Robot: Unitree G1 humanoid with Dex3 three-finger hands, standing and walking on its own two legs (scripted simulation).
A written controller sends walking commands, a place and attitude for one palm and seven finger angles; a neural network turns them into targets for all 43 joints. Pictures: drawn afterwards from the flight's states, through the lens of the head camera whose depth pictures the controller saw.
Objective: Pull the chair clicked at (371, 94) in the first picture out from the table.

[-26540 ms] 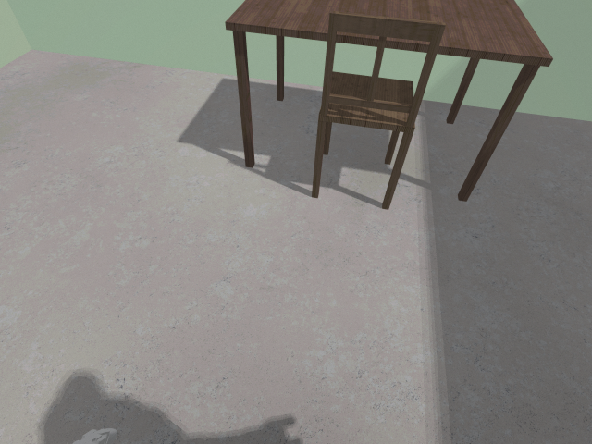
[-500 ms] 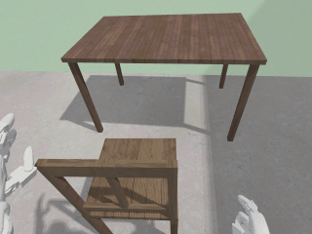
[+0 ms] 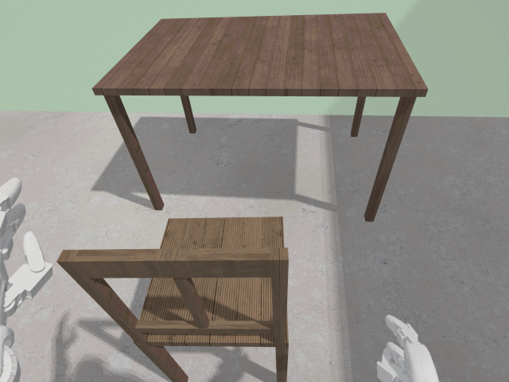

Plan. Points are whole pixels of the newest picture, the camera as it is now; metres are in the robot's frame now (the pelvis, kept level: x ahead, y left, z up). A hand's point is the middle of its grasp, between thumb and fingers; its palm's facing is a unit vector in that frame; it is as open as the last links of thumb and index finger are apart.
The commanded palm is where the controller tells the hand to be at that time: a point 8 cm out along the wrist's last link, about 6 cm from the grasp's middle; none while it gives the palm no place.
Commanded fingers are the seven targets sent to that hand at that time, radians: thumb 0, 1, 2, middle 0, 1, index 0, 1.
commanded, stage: step back with the hand held close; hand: left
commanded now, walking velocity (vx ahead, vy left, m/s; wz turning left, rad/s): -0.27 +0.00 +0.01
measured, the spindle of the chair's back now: (193, 301) +0.28 +0.17 -0.11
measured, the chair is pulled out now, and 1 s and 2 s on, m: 0.64 0.64 0.64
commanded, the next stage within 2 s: none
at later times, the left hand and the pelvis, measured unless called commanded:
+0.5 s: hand (23, 310) +0.15 +0.28 +0.15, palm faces +0.47 -0.75 -0.47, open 7.4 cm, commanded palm +0.09 +0.31 +0.18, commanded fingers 0.00 0.90 0.90 -0.20 -0.30 -0.20 -0.30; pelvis -0.05 +0.01 -0.01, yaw +0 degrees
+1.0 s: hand (14, 324) +0.13 +0.27 +0.16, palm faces +0.46 -0.75 -0.48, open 7.4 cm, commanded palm +0.07 +0.31 +0.18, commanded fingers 0.00 0.90 0.90 -0.20 -0.30 -0.20 -0.30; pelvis -0.07 +0.01 -0.01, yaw +0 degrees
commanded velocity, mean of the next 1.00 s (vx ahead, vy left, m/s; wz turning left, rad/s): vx -0.31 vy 0.00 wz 0.02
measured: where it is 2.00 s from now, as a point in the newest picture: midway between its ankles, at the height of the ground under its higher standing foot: outside the picture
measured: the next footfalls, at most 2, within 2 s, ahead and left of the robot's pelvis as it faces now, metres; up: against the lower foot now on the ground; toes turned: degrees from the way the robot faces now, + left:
left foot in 1.88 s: -0.08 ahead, +0.12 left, +0.00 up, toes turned +2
